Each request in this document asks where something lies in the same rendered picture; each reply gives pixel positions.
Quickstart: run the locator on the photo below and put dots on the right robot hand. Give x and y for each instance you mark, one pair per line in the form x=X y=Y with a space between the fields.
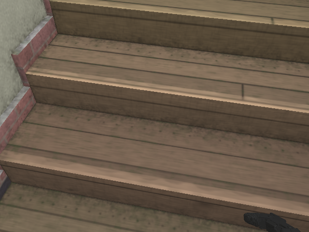
x=270 y=222

